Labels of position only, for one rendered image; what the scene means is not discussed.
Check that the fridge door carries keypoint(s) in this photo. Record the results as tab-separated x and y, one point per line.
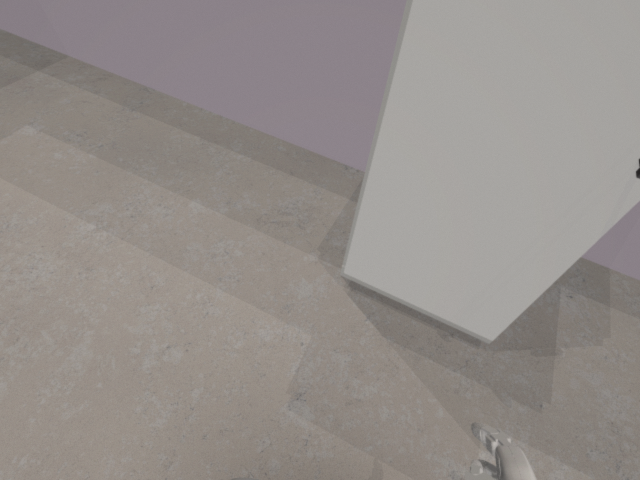
508	147

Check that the right robot hand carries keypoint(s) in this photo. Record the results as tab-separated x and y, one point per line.
511	462

